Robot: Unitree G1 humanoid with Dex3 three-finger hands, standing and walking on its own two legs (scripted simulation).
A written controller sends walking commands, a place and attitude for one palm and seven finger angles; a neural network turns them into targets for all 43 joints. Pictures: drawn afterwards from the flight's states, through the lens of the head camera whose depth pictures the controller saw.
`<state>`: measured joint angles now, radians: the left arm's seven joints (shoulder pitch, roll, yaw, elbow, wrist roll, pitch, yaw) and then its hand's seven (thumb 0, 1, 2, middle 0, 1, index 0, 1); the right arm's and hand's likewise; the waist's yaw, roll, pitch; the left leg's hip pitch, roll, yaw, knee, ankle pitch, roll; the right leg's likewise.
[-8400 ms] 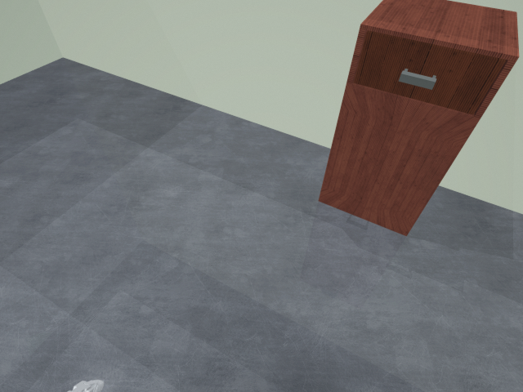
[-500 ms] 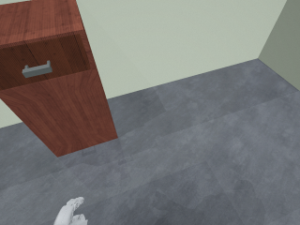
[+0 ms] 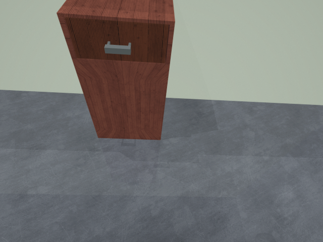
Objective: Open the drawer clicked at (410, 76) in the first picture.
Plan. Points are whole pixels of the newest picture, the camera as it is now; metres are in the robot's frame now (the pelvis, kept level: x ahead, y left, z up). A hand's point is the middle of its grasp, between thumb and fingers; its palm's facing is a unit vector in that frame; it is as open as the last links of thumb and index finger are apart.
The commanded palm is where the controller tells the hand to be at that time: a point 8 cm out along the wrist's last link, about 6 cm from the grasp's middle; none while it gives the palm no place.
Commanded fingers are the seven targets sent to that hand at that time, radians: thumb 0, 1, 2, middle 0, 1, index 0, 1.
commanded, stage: take the last steps up to it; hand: left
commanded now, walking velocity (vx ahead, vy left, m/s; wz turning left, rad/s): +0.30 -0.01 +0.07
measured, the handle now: (118, 46) +0.82 +0.27 +0.00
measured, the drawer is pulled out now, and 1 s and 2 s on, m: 0.00 0.00 0.00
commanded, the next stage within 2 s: come to a stop and stand still in 1.04 s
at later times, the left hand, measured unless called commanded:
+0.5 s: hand (111, 240) +0.14 +0.14 -0.15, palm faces +0.07 -0.97 -0.22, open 7.4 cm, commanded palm none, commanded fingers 0.00 0.90 0.90 -0.20 -0.30 -0.20 -0.30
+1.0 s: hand out of the picture +0.11 +0.13 -0.17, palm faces +0.20 -0.98 -0.09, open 7.4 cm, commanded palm none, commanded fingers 0.00 0.90 0.90 -0.20 -0.30 -0.20 -0.30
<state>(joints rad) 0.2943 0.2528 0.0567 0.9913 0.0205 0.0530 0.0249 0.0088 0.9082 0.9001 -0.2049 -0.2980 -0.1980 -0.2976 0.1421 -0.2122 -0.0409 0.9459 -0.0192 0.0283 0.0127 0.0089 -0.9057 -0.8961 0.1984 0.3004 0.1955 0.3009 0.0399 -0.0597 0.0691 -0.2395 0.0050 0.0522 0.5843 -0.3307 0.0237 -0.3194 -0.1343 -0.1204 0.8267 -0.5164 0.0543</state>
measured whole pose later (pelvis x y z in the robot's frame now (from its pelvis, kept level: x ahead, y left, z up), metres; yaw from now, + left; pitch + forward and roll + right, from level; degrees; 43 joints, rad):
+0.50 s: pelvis +0.08 -0.04 +0.00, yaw +3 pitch -3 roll +1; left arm 0.23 0.15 0.04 1.01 0.02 -0.05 -0.01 0.01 0.91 0.90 -0.20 -0.30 -0.20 -0.30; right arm 0.40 -0.19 -0.05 1.13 -0.02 0.02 0.00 0.01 -0.91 -0.90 0.20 0.30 0.20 0.30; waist -0.02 0.04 0.02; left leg -0.28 0.03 0.01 0.98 -0.46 0.03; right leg -0.27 -0.04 -0.16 0.58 -0.27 -0.06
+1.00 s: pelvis +0.24 +0.01 -0.01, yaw +4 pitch -1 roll -1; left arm 0.49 0.09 0.02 1.19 0.02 -0.04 0.01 0.01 0.91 0.90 -0.20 -0.30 -0.20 -0.30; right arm 0.14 -0.15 -0.04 1.02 -0.03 -0.05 0.01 0.01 -0.92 -0.90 0.20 0.30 0.20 0.30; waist 0.05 -0.02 0.05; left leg -0.37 0.06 0.13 0.60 -0.20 0.04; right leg -0.09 -0.07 -0.15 0.66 -0.48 0.01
